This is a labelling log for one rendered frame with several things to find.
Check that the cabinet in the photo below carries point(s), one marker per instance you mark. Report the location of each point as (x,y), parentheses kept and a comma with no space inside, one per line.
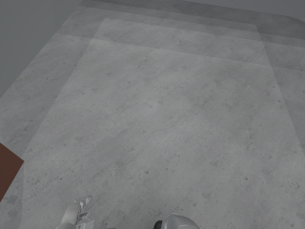
(10,164)

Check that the right robot thigh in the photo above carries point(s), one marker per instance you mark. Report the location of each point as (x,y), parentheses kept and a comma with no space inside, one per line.
(178,222)

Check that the robot left hand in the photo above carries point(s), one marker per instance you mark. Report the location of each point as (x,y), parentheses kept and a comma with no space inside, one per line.
(73,214)

